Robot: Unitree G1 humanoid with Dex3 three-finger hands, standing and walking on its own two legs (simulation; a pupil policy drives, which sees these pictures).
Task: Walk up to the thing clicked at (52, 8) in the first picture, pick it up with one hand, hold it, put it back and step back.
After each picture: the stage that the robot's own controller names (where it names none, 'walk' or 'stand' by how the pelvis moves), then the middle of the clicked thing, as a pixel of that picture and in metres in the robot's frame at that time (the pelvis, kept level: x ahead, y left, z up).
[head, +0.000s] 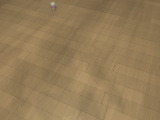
stand; (53, 6) +2.20 +0.42 -0.72
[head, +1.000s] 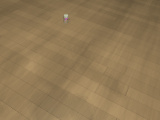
walk; (65, 18) +2.07 +0.19 -0.69
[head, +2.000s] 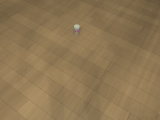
walk; (76, 30) +1.43 +0.06 -0.70
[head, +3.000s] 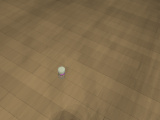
walk; (61, 73) +0.91 +0.13 -0.71
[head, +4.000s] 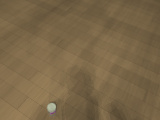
walk; (52, 110) +0.54 +0.18 -0.71
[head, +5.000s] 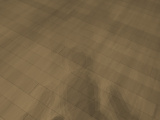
walk; out of the picture +0.37 +0.16 -0.71
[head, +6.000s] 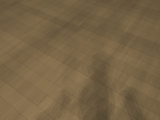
stand; out of the picture +0.33 +0.18 -0.72
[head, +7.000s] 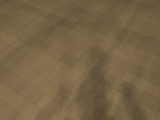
stand; out of the picture +0.32 +0.19 -0.72
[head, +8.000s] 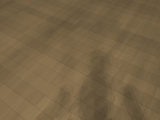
stand; out of the picture +0.33 +0.19 -0.73
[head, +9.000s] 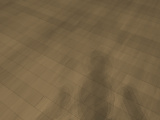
stand; out of the picture +0.32 +0.19 -0.73
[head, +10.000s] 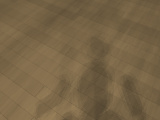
go down; out of the picture +0.32 +0.18 -0.72
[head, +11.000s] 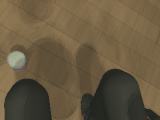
go down; (18, 62) +0.43 +0.19 -0.30
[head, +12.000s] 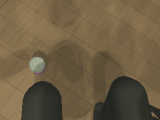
approach; (38, 67) +0.42 +0.17 -0.32
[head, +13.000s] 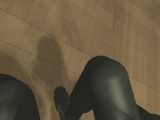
close in; out of the picture +0.42 +0.21 -0.23
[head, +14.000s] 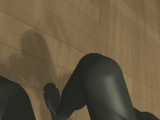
close; out of the picture +0.42 +0.22 -0.23
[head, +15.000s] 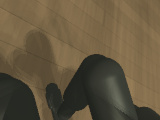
lift; out of the picture +0.39 +0.21 -0.24
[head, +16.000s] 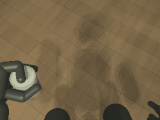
lift; (27, 84) +0.33 +0.18 -0.01
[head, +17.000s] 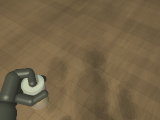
hold; (36, 92) +0.31 +0.16 +0.01
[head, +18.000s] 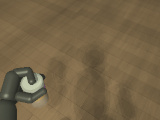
hold; (35, 91) +0.32 +0.17 +0.00
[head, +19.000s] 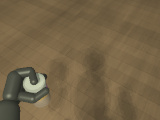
crouch; (38, 90) +0.32 +0.16 +0.01
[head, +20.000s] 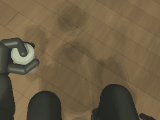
crouch; (26, 60) +0.41 +0.17 -0.09
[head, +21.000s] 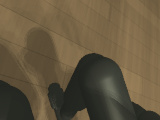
lower; out of the picture +0.44 +0.24 -0.23
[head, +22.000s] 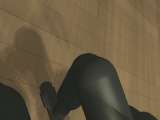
lower; out of the picture +0.44 +0.24 -0.24
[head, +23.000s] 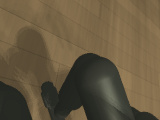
lower; out of the picture +0.44 +0.24 -0.24
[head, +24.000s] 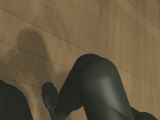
lower; out of the picture +0.43 +0.24 -0.24
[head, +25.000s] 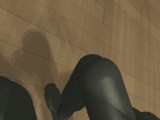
loosen; out of the picture +0.42 +0.21 -0.24
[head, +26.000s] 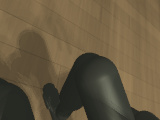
withdraw; out of the picture +0.41 +0.20 -0.23
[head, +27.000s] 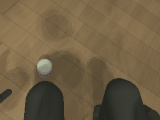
walk; (44, 69) +0.43 +0.15 -0.32
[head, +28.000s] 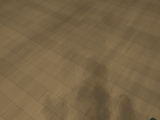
stand; out of the picture +0.34 +0.13 -0.66
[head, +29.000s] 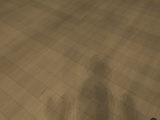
stand; out of the picture +0.35 +0.14 -0.66
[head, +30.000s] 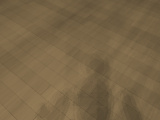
stand; out of the picture +0.35 +0.13 -0.68
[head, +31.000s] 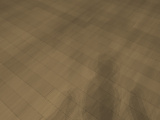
walk; out of the picture +0.36 +0.14 -0.72
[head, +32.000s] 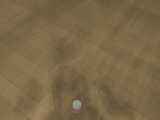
walk; (76, 106) +0.46 -0.01 -0.70
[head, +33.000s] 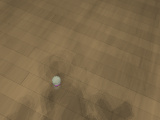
walk; (56, 83) +0.63 +0.17 -0.70
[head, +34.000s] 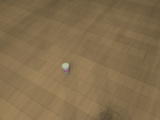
stand; (66, 69) +0.93 +0.23 -0.70
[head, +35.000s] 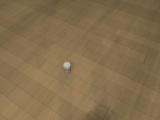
stand; (67, 68) +0.94 +0.16 -0.72
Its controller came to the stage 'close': yes
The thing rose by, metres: 0.73
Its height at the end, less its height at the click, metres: +0.00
